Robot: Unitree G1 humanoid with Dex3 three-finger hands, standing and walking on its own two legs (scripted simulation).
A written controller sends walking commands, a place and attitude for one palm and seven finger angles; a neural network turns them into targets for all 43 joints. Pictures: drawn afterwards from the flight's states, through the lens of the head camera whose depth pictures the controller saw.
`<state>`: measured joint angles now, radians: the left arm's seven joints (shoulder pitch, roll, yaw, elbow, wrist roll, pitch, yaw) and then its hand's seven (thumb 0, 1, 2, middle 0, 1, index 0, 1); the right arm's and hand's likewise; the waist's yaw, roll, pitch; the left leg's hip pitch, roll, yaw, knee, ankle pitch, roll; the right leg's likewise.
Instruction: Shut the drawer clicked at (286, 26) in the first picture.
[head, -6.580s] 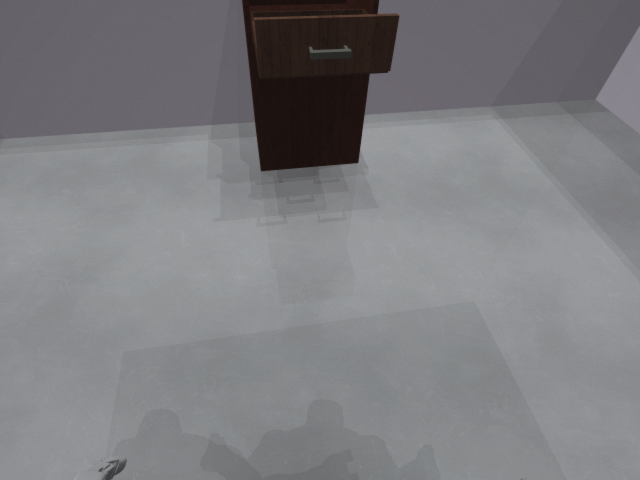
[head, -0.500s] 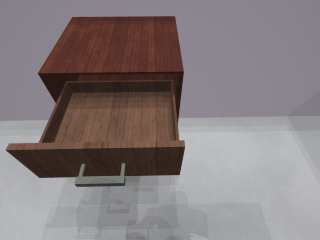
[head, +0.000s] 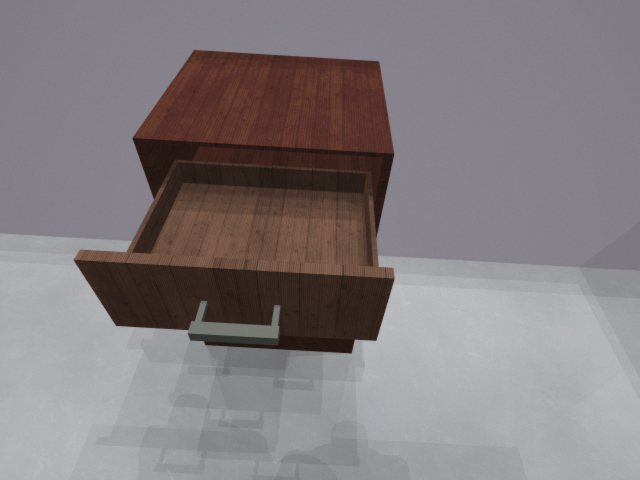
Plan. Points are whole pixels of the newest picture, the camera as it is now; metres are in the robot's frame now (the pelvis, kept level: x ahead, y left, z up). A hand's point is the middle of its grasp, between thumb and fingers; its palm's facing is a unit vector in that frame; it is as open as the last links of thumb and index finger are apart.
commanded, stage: come to a stop and stand still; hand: left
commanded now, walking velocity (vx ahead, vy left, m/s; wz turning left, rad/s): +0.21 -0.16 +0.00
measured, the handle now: (237, 321) +0.35 +0.15 -0.05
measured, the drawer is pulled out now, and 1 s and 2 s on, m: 0.30 0.30 0.30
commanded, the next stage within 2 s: look again from close up in 0.86 s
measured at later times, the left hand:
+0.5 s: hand out of the picture -0.03 +0.12 -0.16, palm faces +0.01 -0.98 -0.21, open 7.3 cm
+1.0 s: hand out of the picture +0.01 +0.13 -0.17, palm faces +0.03 -0.98 -0.21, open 7.3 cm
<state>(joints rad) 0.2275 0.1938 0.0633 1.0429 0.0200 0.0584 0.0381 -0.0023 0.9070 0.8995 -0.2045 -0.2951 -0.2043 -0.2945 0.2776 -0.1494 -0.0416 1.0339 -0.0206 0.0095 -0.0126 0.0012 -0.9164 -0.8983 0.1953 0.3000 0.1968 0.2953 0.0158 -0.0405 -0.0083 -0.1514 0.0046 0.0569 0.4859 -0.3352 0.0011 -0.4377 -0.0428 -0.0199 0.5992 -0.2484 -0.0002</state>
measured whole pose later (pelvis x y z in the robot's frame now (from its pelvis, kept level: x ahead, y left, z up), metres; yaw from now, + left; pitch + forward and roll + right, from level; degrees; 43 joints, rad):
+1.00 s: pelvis +0.01 -0.04 +0.01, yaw +0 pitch +0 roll +1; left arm 0.32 0.15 -0.01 1.06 0.00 -0.02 0.05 0.00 0.91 0.90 -0.20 -0.30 -0.20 -0.29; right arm 0.27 -0.16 0.02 1.12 0.00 -0.01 -0.03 0.01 -0.93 -0.90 0.20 0.30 0.20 0.30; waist 0.00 0.00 0.01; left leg -0.14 0.02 0.07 0.45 -0.30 -0.01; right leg -0.09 0.07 -0.07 0.41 -0.32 -0.09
